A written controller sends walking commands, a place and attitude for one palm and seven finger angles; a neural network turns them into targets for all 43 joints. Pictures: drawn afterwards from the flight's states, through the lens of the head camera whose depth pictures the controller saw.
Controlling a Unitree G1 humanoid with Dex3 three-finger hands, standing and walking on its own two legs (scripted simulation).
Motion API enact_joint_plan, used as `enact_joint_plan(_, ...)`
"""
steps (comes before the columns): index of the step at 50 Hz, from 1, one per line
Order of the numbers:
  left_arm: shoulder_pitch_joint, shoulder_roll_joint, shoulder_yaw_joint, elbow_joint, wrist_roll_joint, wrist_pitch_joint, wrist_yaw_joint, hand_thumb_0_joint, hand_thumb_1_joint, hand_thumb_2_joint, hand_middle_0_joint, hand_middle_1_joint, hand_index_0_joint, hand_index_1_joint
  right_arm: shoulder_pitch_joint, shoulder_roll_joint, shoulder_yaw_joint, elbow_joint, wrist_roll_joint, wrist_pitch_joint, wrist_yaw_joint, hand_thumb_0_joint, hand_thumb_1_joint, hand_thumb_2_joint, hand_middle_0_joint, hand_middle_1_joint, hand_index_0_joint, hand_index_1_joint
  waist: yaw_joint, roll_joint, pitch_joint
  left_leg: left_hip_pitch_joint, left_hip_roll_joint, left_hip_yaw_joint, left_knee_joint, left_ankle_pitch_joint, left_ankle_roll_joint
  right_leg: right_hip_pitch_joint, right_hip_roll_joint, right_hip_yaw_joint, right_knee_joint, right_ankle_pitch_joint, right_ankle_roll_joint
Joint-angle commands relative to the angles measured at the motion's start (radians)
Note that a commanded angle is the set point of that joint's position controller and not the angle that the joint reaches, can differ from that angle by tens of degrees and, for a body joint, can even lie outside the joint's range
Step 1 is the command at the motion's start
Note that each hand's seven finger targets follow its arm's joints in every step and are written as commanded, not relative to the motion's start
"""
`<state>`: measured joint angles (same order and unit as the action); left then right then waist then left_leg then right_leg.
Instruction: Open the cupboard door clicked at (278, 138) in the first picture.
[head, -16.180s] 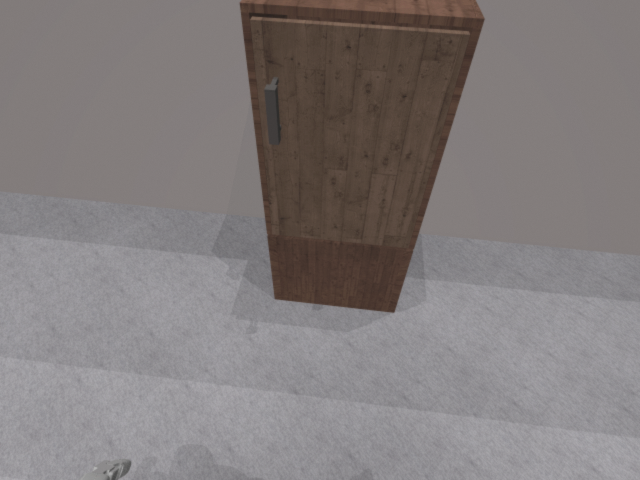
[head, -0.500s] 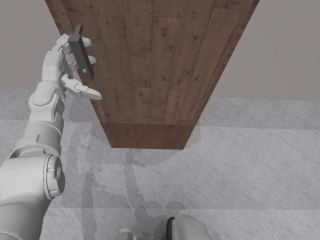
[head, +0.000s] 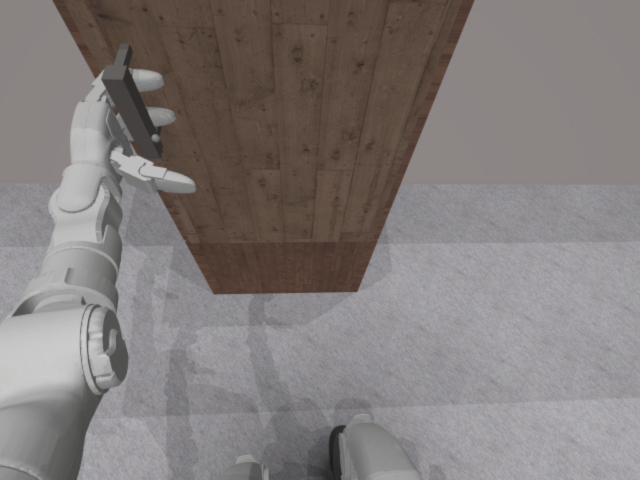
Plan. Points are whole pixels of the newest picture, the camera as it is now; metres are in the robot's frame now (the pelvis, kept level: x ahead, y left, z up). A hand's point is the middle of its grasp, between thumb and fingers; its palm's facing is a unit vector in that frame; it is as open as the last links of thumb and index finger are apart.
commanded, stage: slide the fingers in behind the handle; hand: left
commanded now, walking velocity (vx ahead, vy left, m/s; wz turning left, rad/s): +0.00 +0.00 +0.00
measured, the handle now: (139, 104) +0.56 +0.17 +0.09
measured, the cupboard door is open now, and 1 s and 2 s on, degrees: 0 1 34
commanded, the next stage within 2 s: close the thumb around the handle in 0.16 s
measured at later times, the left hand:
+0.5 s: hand (155, 136) +0.52 +0.15 +0.09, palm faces -0.08 -1.00 -0.01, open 12.3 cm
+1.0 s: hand (153, 142) +0.50 +0.15 +0.09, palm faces -0.06 -1.00 -0.02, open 5.7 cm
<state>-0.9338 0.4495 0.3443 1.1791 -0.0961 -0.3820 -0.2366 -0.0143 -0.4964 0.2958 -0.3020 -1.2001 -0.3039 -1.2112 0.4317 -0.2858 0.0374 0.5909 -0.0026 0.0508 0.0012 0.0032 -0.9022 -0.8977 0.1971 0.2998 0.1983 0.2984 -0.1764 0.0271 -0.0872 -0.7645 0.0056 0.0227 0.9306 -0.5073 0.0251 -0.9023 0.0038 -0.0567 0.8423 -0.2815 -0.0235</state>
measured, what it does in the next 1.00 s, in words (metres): stands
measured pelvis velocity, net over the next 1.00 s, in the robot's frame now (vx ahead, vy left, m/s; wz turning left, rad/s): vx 0.01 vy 0.01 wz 0.00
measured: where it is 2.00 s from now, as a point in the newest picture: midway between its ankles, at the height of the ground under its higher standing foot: outside the picture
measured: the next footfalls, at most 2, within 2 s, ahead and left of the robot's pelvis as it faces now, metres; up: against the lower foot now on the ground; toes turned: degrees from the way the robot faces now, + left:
none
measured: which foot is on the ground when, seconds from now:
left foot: down 0.00-1.00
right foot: down 0.00-1.00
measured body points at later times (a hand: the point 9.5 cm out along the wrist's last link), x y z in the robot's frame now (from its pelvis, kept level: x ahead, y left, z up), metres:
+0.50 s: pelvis +0.00 +0.01 +0.00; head +0.13 +0.01 +0.43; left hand +0.51 +0.21 +0.09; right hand +0.00 -0.25 -0.11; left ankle -0.04 +0.10 -0.69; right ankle +0.06 -0.11 -0.69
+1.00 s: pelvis +0.01 +0.01 +0.00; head +0.12 +0.01 +0.44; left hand +0.50 +0.21 +0.09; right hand +0.03 -0.26 -0.11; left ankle -0.04 +0.10 -0.69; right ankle +0.06 -0.11 -0.69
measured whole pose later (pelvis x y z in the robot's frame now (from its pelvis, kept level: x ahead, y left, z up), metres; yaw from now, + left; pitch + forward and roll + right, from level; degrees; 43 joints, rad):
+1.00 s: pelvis +0.01 +0.01 +0.00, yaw +0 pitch +19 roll -1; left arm -0.87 0.38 0.30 1.13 -0.12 -0.39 -0.21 0.01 0.74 0.81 -0.36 -1.34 -0.35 -1.35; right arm 0.41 -0.28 0.02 0.59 0.00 0.06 0.01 0.00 -0.90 -0.90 0.20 0.30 0.20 0.30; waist -0.15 0.04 -0.11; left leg -0.72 0.00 0.02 0.91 -0.52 0.03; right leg -0.86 0.00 -0.05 0.83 -0.30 -0.01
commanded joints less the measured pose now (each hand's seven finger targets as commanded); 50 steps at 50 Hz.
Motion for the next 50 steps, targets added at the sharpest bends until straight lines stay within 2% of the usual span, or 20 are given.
enact_joint_plan(1,-0.456,0.239,0.032,-0.208,-0.026,-0.074,-0.008,0.000,-0.500,0.300,-0.300,-1.200,-0.300,-1.200,0.157,-0.162,-0.062,-0.052,0.001,-0.019,-0.015,0.000,-0.900,-0.900,0.200,0.300,0.200,0.300,-0.006,0.029,-0.462,0.049,-0.016,-0.043,-0.127,0.339,0.000,0.487,0.022,0.058,-0.054,0.298,-0.006)
enact_joint_plan(3,-0.434,0.236,0.028,-0.210,-0.022,-0.071,-0.012,0.000,-0.500,0.300,-0.300,-1.200,-0.300,-1.200,0.154,-0.161,-0.062,-0.057,0.003,-0.017,-0.014,0.000,-0.900,-0.900,0.200,0.300,0.200,0.300,0.004,0.044,-0.468,0.044,-0.019,-0.037,-0.133,0.330,-0.001,0.496,0.020,0.061,-0.057,0.295,-0.005)
enact_joint_plan(10,-0.470,0.219,0.005,-0.177,-0.018,-0.063,-0.009,0.000,-0.500,0.300,-0.300,-1.200,-0.300,-1.200,0.153,-0.164,-0.058,-0.047,0.003,-0.021,-0.018,0.000,-0.900,-0.900,0.200,0.300,0.200,0.300,-0.016,0.036,-0.405,0.045,-0.014,-0.051,-0.135,0.296,-0.003,0.421,0.019,0.052,-0.059,0.229,-0.004)
enact_joint_plan(11,-0.496,0.201,-0.009,-0.191,-0.023,-0.068,-0.009,0.000,-0.500,0.300,-0.300,-1.200,-0.300,-1.200,0.153,-0.164,-0.057,-0.051,0.001,-0.024,-0.018,0.000,-0.900,-0.900,0.200,0.300,0.200,0.300,-0.024,0.060,-0.407,0.059,-0.016,-0.054,-0.134,0.307,-0.003,0.410,0.019,0.051,-0.057,0.232,-0.006)
enact_joint_plan(12,-0.499,0.239,0.026,-0.188,-0.022,-0.070,-0.004,0.000,-0.500,0.300,-0.300,-1.200,-0.300,-1.200,0.160,-0.168,-0.060,-0.043,0.000,-0.025,-0.019,0.000,-0.900,-0.900,0.200,0.300,0.200,0.300,-0.018,0.031,-0.442,0.061,-0.014,-0.058,-0.128,0.313,-0.003,0.425,0.020,0.053,-0.052,0.237,-0.004)
enact_joint_plan(13,-0.495,0.240,0.024,-0.191,-0.019,-0.071,-0.004,0.000,-0.500,0.300,-0.300,-1.200,-0.300,-1.200,0.157,-0.166,-0.059,-0.048,-0.001,-0.026,-0.019,0.000,-0.900,-0.900,0.200,0.300,0.200,0.300,-0.014,0.051,-0.456,0.061,-0.016,-0.054,-0.127,0.323,-0.004,0.436,0.019,0.056,-0.049,0.249,-0.005)
enact_joint_plan(14,-0.495,0.252,0.036,-0.198,-0.019,-0.074,-0.003,0.000,-0.444,0.324,-0.304,-1.206,-0.304,-1.206,0.161,-0.168,-0.061,-0.046,-0.001,-0.025,-0.020,0.000,-0.900,-0.900,0.200,0.300,0.200,0.300,-0.014,0.039,-0.478,0.074,-0.013,-0.057,-0.123,0.342,-0.005,0.437,0.018,0.053,-0.045,0.262,-0.004)
enact_joint_plan(17,-0.509,0.204,-0.004,-0.229,-0.015,-0.089,-0.006,0.000,-0.276,0.396,-0.316,-1.224,-0.316,-1.224,0.160,-0.162,-0.064,-0.043,-0.006,-0.028,-0.013,0.000,-0.900,-0.900,0.200,0.300,0.200,0.300,-0.012,0.118,-0.508,0.146,-0.009,-0.068,-0.110,0.416,-0.019,0.387,0.019,0.044,-0.032,0.280,-0.007)
enact_joint_plan(23,-0.473,0.180,-0.004,-0.190,-0.021,-0.066,0.006,0.000,0.060,0.540,-0.340,-1.260,-0.340,-1.260,0.166,-0.165,-0.066,-0.040,-0.006,-0.018,-0.009,0.000,-0.900,-0.900,0.200,0.300,0.200,0.300,-0.016,0.054,-0.476,0.135,-0.004,-0.075,-0.113,0.437,-0.021,0.382,0.023,0.034,-0.033,0.288,-0.005)
enact_joint_plan(26,-0.448,0.180,-0.002,-0.245,-0.020,-0.074,0.010,0.000,0.228,0.612,-0.352,-1.278,-0.352,-1.278,0.168,-0.163,-0.069,-0.053,-0.007,-0.015,-0.007,0.000,-0.900,-0.900,0.200,0.300,0.200,0.300,0.001,0.080,-0.523,0.172,-0.003,-0.077,-0.108,0.519,-0.024,0.402,0.024,0.034,-0.024,0.336,-0.009)
enact_joint_plan(29,-0.412,0.164,-0.003,-0.261,-0.022,-0.077,0.015,0.000,0.396,0.684,-0.364,-1.296,-0.364,-1.296,0.168,-0.157,-0.073,-0.049,-0.008,-0.007,0.001,0.000,-0.900,-0.900,0.200,0.300,0.200,0.300,0.011,0.088,-0.516,0.194,0.003,-0.076,-0.106,0.573,-0.033,0.402,0.027,0.032,-0.026,0.363,-0.008)
enact_joint_plan(31,-0.391,0.162,-0.001,-0.256,-0.028,-0.076,0.015,0.000,0.508,0.732,-0.372,-1.308,-0.372,-1.308,0.167,-0.158,-0.073,-0.055,-0.005,-0.003,0.000,0.000,-0.900,-0.900,0.200,0.300,0.200,0.300,0.011,0.046,-0.494,0.168,0.002,-0.074,-0.112,0.566,-0.028,0.423,0.028,0.031,-0.028,0.372,-0.010)
enact_joint_plan(34,-0.368,0.154,-0.006,-0.270,-0.025,-0.076,0.016,0.000,0.676,0.804,-0.384,-1.326,-0.384,-1.326,0.157,-0.153,-0.074,-0.058,-0.004,0.002,0.003,0.000,-0.900,-0.900,0.200,0.300,0.200,0.300,0.019,0.057,-0.483,0.153,-0.001,-0.059,-0.118,0.547,-0.024,0.447,0.026,0.038,-0.033,0.391,-0.008)
enact_joint_plan(38,-0.394,0.138,-0.024,-0.269,-0.020,-0.080,0.016,0.000,0.900,0.900,-0.400,-1.350,-0.400,-1.350,0.151,-0.150,-0.073,-0.053,-0.004,0.003,0.001,0.000,-0.900,-0.900,0.200,0.300,0.200,0.300,0.007,0.048,-0.456,0.157,-0.001,-0.065,-0.126,0.526,-0.026,0.429,0.026,0.033,-0.035,0.365,-0.006)
enact_joint_plan(39,-0.369,0.153,-0.006,-0.251,-0.020,-0.077,0.017,0.000,0.900,0.900,-0.400,-1.350,-0.400,-1.350,0.151,-0.152,-0.074,-0.054,-0.003,0.004,0.000,0.000,-0.900,-0.900,0.200,0.300,0.200,0.300,0.017,0.054,-0.446,0.143,-0.004,-0.059,-0.126,0.507,-0.023,0.434,0.025,0.036,-0.039,0.356,-0.008)
enact_joint_plan(40,-0.397,0.136,-0.029,-0.259,-0.020,-0.078,0.014,0.000,0.900,0.900,-0.400,-1.350,-0.400,-1.350,0.146,-0.150,-0.072,-0.054,-0.003,0.004,-0.001,0.000,-0.900,-0.900,0.200,0.300,0.200,0.300,0.002,0.039,-0.440,0.134,-0.005,-0.059,-0.129,0.483,-0.021,0.437,0.025,0.037,-0.039,0.352,-0.006)
enact_joint_plan(41,-0.411,0.145,-0.017,-0.273,-0.024,-0.084,0.015,0.000,0.900,0.900,-0.400,-1.350,-0.400,-1.350,0.148,-0.150,-0.073,-0.055,-0.003,0.000,-0.004,0.000,-0.900,-0.900,0.200,0.300,0.200,0.300,0.007,0.071,-0.452,0.150,-0.007,-0.061,-0.126,0.505,-0.021,0.435,0.023,0.037,-0.036,0.358,-0.010)
enact_joint_plan(45,-0.392,0.122,-0.033,-0.303,-0.027,-0.094,0.011,0.000,0.900,0.900,-0.400,-1.350,-0.400,-1.350,0.144,-0.147,-0.077,-0.051,-0.004,-0.003,-0.001,0.000,-0.900,-0.900,0.200,0.300,0.200,0.300,0.016,0.079,-0.509,0.206,-0.001,-0.070,-0.119,0.570,-0.033,0.430,0.024,0.034,-0.031,0.376,-0.009)
enact_joint_plan(47,-0.395,0.095,-0.052,-0.299,-0.035,-0.095,0.011,0.000,0.900,0.900,-0.400,-1.350,-0.400,-1.350,0.140,-0.146,-0.076,-0.047,-0.004,-0.005,0.000,0.000,-0.900,-0.900,0.200,0.300,0.200,0.300,0.010,0.079,-0.503,0.217,0.002,-0.075,-0.115,0.585,-0.036,0.414,0.025,0.031,-0.032,0.374,-0.007)
enact_joint_plan(50,-0.413,0.120,-0.044,-0.284,-0.028,-0.092,0.013,0.000,0.900,0.900,-0.400,-1.350,-0.400,-1.350,0.135,-0.151,-0.076,-0.043,-0.002,-0.003,-0.002,0.000,-0.900,-0.900,0.200,0.300,0.200,0.300,0.003,0.037,-0.466,0.154,-0.005,-0.064,-0.124,0.499,-0.024,0.446,0.024,0.038,-0.039,0.364,-0.006)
